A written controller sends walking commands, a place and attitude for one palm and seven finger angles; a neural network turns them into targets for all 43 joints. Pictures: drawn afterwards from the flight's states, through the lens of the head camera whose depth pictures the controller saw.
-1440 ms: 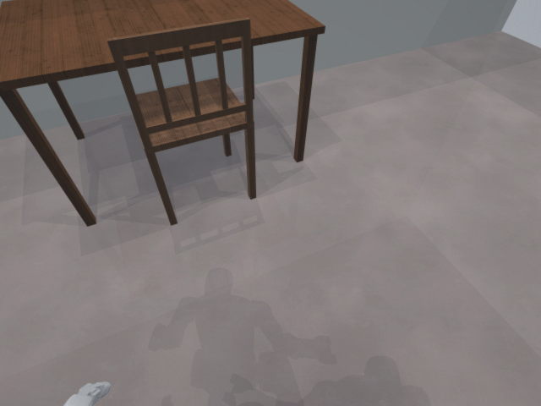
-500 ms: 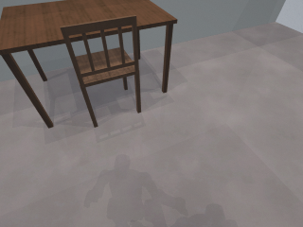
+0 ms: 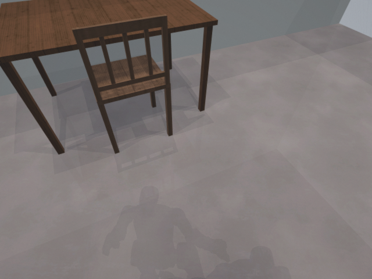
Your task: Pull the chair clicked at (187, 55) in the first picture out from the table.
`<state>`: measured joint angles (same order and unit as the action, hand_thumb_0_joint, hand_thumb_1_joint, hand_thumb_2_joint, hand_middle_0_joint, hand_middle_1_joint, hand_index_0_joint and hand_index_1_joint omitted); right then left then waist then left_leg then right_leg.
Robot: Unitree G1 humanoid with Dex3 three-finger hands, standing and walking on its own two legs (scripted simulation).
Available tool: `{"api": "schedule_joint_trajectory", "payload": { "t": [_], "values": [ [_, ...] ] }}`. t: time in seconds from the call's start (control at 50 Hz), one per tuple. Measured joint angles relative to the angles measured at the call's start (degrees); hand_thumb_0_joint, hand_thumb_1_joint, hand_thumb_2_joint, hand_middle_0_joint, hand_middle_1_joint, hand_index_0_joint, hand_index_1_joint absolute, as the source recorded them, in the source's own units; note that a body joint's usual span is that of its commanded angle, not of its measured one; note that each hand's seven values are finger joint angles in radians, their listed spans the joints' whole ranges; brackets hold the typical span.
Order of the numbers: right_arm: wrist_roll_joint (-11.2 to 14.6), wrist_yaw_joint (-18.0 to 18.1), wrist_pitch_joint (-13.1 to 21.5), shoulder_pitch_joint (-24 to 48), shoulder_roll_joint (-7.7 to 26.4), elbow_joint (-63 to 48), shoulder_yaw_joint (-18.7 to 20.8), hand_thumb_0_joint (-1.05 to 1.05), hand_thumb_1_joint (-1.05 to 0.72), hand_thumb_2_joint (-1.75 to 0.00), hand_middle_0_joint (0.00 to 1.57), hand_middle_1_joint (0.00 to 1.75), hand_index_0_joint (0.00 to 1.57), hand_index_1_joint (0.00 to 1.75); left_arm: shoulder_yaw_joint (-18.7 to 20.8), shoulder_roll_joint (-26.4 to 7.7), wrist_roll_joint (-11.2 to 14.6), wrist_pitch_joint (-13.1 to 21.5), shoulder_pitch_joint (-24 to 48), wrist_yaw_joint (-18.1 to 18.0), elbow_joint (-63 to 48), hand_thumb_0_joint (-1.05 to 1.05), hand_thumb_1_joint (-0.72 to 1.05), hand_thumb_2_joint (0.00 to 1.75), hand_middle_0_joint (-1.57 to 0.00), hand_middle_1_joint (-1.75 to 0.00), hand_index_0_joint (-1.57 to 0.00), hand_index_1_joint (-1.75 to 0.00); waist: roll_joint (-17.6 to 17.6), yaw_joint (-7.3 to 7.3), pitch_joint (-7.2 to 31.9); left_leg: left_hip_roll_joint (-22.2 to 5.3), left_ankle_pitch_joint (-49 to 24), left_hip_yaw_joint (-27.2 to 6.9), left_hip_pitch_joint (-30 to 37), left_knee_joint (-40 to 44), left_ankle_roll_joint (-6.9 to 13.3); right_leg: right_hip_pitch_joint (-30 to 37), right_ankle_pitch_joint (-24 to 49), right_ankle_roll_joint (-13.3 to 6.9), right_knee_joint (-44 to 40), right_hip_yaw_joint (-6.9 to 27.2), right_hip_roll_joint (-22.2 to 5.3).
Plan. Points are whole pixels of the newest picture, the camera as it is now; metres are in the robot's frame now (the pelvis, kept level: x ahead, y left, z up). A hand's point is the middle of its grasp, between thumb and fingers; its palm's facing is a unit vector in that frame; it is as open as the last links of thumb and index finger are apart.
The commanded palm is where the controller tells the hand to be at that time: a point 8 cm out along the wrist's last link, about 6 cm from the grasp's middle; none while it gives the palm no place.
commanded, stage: walk to a spot facing it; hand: left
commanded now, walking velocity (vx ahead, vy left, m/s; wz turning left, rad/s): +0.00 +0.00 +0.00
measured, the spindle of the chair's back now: (128, 57) +1.12 +0.36 -0.10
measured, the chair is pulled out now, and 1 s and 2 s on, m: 0.00 0.00 0.00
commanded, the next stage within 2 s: turn to face it in 1.34 s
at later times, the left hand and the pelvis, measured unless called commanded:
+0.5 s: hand out of the picture +0.07 +0.17 -0.19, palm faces -0.09 -0.98 -0.19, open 7.4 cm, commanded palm none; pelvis +0.08 -0.01 -0.02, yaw -6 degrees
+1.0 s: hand (128, 244) +0.25 +0.18 -0.21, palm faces -0.06 -0.99 -0.13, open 7.4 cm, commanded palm none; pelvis +0.31 +0.02 -0.04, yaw -9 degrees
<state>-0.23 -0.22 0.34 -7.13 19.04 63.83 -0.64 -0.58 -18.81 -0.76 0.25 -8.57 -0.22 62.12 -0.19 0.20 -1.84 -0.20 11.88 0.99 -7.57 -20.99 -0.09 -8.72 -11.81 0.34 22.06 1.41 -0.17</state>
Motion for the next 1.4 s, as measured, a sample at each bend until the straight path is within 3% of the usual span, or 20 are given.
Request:
{"api": "schedule_joint_trajectory", "payload": {
  "t": [0.18, 0.3, 0.38, 0.46, 0.5, 0.52, 0.56, 0.62, 0.68, 0.8, 0.9, 0.94, 0.98, 1.02, 1.08, 1.16, 1.24, 1.4],
  "values": [
    [-0.26, 0.19, -0.25, -0.31, -0.56, 0.18, -0.11, 0.00, -0.90, -0.90, 0.20, 0.30, 0.20, 0.30, 0.07, 0.51, 0.01, -0.23, -0.77, -0.45, 0.24, 0.01, 0.91, 0.89, -0.20, -0.30, -0.20, -0.30, 0.01, 0.22, 0.68, -0.08, 0.76, 0.23, -0.03, -0.71, -0.01, -0.02, -0.57, 0.11, 0.47, 0.21, 0.07],
    [-0.92, -0.30, -0.81, -4.67, -3.42, -0.01, 0.14, 0.00, -0.90, -0.90, 0.20, 0.29, 0.20, 0.30, 0.53, 3.32, -0.53, -1.19, -6.14, 0.57, 0.25, 0.01, 0.91, 0.90, -0.20, -0.30, -0.20, -0.30, 0.08, 0.65, 3.48, -0.82, 7.27, 1.59, -0.98, -6.48, 0.43, -1.21, -5.76, -0.58, 5.46, 1.46, 0.86],
    [-0.87, -0.24, 0.04, -8.20, -5.78, -0.18, 0.47, 0.00, -0.90, -0.90, 0.20, 0.29, 0.20, 0.30, 1.07, 5.30, -0.52, -0.97, -10.05, 1.06, 0.46, 0.01, 0.91, 0.90, -0.20, -0.30, -0.20, -0.30, -0.73, 0.58, 3.24, -0.90, 9.56, 3.08, -0.66, -9.35, 0.38, -2.71, -9.17, -1.27, 10.98, 2.63, 0.99],
    [-0.83, 0.12, 1.44, -11.65, -7.63, -0.12, 1.22, 0.00, -0.90, -0.90, 0.20, 0.30, 0.20, 0.30, 1.47, 7.50, -0.52, -1.06, -12.11, 1.29, 1.01, 0.01, 0.91, 0.90, -0.20, -0.30, -0.20, -0.30, -0.75, 0.11, 1.84, -1.47, 12.15, 5.59, 2.31, -8.62, -0.09, -7.12, -14.35, -1.67, 19.59, -1.81, -0.18],
    [-0.90, 0.35, 1.79, -13.37, -8.02, 0.32, 1.39, 0.00, -0.90, -0.90, 0.20, 0.30, 0.20, 0.30, 1.69, 8.53, -0.49, -0.45, -11.82, 1.52, 0.73, 0.01, 0.91, 0.90, -0.20, -0.30, -0.20, -0.30, 0.23, -0.55, 0.55, -2.35, 13.40, 5.88, 3.58, -8.91, -0.76, -7.87, -13.69, -1.87, 17.24, -4.39, -0.43],
    [-0.82, 0.39, 1.77, -14.35, -8.14, 0.71, 1.43, 0.00, -0.90, -0.90, 0.20, 0.30, 0.20, 0.30, 1.87, 8.87, -0.56, 0.28, -11.53, 1.63, 0.29, 0.01, 0.91, 0.90, -0.20, -0.30, -0.20, -0.30, 0.92, -0.80, -0.06, -3.06, 14.72, 5.51, 3.21, -11.04, -0.89, -7.23, -9.71, -2.23, 14.98, -5.43, -0.21],
    [-0.42, 0.21, 0.95, -15.57, -8.73, 2.40, 1.39, 0.00, -0.90, -0.90, 0.20, 0.30, 0.20, 0.30, 2.32, 9.28, -0.53, 2.35, -10.92, 1.20, -0.40, 0.01, 0.91, 0.90, -0.20, -0.30, -0.20, -0.30, 1.70, -0.63, -0.69, -4.40, 16.48, 4.41, -1.56, -23.13, 0.05, -6.05, -9.48, -2.96, 15.69, -7.08, 0.36],
    [-0.40, -0.14, -0.12, -15.16, -9.46, 3.90, 1.58, 0.01, -0.90, -0.90, 0.20, 0.29, 0.20, 0.30, 2.58, 9.68, -0.22, 4.33, -12.40, 0.03, -1.02, 0.01, 0.91, 0.89, -0.20, -0.30, -0.20, -0.30, 0.49, 1.33, -0.22, -3.71, 15.04, 3.64, -10.19, -41.23, 0.75, -1.68, -11.36, -3.47, 12.03, -6.56, 0.58],
    [-0.67, -0.32, -0.22, -11.98, -9.16, 2.33, 2.37, 0.01, -0.90, -0.90, 0.20, 0.29, 0.20, 0.30, 2.24, 10.69, -0.52, 4.45, -14.94, -0.67, 0.01, 0.00, 0.91, 0.90, -0.20, -0.30, -0.20, -0.30, -0.17, 1.85, 0.40, -4.39, 10.54, 4.27, -18.06, -46.39, 0.16, 3.01, -9.73, -2.96, 5.70, -4.95, 0.67],
    [-0.39, -1.31, 0.51, -3.76, -9.04, -3.67, 3.31, 0.01, -0.91, -0.90, 0.19, 0.29, 0.20, 0.30, 1.50, 12.85, -0.80, 3.95, -18.50, -0.94, 3.20, 0.00, 0.91, 0.90, -0.20, -0.30, -0.20, -0.30, 0.33, 0.58, 0.46, -6.37, 0.19, 5.12, -27.72, -35.92, -0.77, 10.77, -8.98, -1.63, -3.40, -3.50, 0.73],
    [-0.18, -1.83, 1.72, 0.92, -9.94, -6.47, 2.90, 0.00, -0.91, -0.90, 0.19, 0.29, 0.19, 0.30, 2.09, 12.44, -0.76, 4.01, -19.00, -1.20, 3.75, 0.01, 0.91, 0.90, -0.20, -0.30, -0.20, -0.30, -0.36, 1.88, -0.97, -4.84, -2.18, 7.16, -24.84, -21.14, 1.09, 15.66, -13.15, 0.38, -4.11, -3.32, 0.08],
    [-0.63, -1.56, 2.96, 1.51, -10.18, -7.28, 2.67, 0.00, -0.90, -0.90, 0.19, 0.29, 0.20, 0.30, 2.52, 12.10, -0.57, 3.84, -19.49, -1.18, 3.97, 0.01, 0.91, 0.90, -0.20, -0.30, -0.20, -0.30, -0.79, 1.68, -1.16, -3.39, -2.30, 7.84, -20.68, -16.75, 3.30, 14.16, -17.51, 0.62, 4.11, -3.14, -0.74],
    [-1.08, -0.98, 3.96, 1.53, -10.67, -7.63, 2.63, 0.00, -0.90, -0.90, 0.20, 0.29, 0.20, 0.30, 2.99, 11.37, 0.02, 2.83, -17.85, -0.87, 4.02, 0.01, 0.91, 0.90, -0.20, -0.30, -0.20, -0.30, -1.60, 1.33, -1.83, -2.86, 1.81, 8.82, -20.29, -20.78, 5.64, 6.10, -18.43, -0.95, 25.43, -1.49, -1.09],
    [-0.90, -0.41, 3.97, 0.36, -11.01, -7.05, 2.52, 0.00, -0.90, -0.90, 0.20, 0.29, 0.20, 0.30, 3.35, 10.51, 0.21, 2.23, -15.66, -0.87, 3.39, 0.01, 0.91, 0.90, -0.20, -0.30, -0.20, -0.30, -1.98, 1.62, -1.93, -2.63, 4.14, 10.18, -17.05, -20.24, 5.81, -2.60, -15.24, -2.13, 43.86, -0.23, -0.77],
    [-0.54, 0.85, 4.31, -2.70, -11.39, -5.65, 3.11, -0.01, -0.92, -0.90, 0.20, 0.29, 0.20, 0.30, 4.16, 9.39, -0.37, 1.80, -11.99, -0.50, 1.25, 0.01, 0.91, 0.90, -0.20, -0.30, -0.20, -0.30, -2.16, 1.80, -1.45, -1.81, 3.74, 12.06, -10.73, -14.22, 5.64, -13.23, -8.20, -2.22, 53.23, -1.50, -2.49],
    [-0.50, 1.49, 4.76, -6.87, -9.83, -4.30, 3.69, -0.02, -0.95, -0.90, 0.20, 0.30, 0.20, 0.30, 5.07, 8.61, -1.11, 0.66, -8.28, -0.09, -2.63, 0.01, 0.91, 0.90, -0.20, -0.30, -0.20, -0.30, -2.29, 1.74, -0.04, -0.75, 3.17, 14.28, -4.40, -6.95, 5.93, -23.18, -2.12, -1.05, 51.07, -2.43, -4.58],
    [-0.23, 1.54, 4.43, -10.77, -9.76, -3.01, 3.19, -0.01, -0.94, -0.90, 0.20, 0.29, 0.20, 0.30, 5.78, 8.28, -1.25, -0.62, -5.68, 0.54, -5.03, 0.00, 0.91, 0.90, -0.20, -0.30, -0.20, -0.30, -2.52, 1.43, 0.70, 0.14, 3.78, 16.28, 0.12, -2.51, 5.68, -28.87, 3.80, 0.34, 47.89, -2.46, -5.68],
    [-0.62, 1.72, 3.03, -14.85, -11.80, -2.12, 2.18, 0.00, -0.91, -0.90, 0.20, 0.29, 0.20, 0.30, 5.69, 8.78, -0.88, -2.74, -2.18, 1.18, -6.06, 0.00, 0.91, 0.90, -0.20, -0.30, -0.20, -0.30, -1.22, -0.89, -1.68, -1.09, 8.56, 19.92, 5.61, -1.76, 4.35, -26.56, 3.74, 1.32, 32.36, -6.84, -5.08]
  ]
}}
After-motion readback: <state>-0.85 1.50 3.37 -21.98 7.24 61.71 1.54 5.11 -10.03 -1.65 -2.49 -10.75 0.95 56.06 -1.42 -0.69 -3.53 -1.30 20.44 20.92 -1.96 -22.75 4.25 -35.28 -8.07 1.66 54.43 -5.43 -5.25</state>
